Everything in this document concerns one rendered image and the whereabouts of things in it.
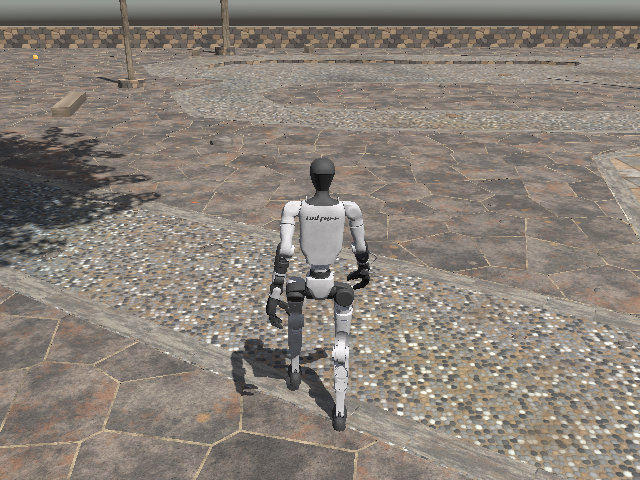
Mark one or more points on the robot right forearm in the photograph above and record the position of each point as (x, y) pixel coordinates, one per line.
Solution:
(363, 261)

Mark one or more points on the robot left hand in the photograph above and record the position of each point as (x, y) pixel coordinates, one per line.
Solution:
(271, 310)

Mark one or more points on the robot right hand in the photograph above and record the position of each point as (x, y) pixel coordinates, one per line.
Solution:
(355, 275)

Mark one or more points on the left robot shin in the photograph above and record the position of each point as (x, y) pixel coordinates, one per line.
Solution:
(294, 343)

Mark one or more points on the robot left forearm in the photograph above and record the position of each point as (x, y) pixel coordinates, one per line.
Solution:
(279, 275)

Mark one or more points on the right robot thigh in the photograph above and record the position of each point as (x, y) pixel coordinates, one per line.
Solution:
(343, 309)

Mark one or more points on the right robot upper arm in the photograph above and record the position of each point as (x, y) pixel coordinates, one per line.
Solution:
(353, 212)

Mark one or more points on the left robot upper arm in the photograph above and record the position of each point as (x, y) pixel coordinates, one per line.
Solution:
(287, 227)

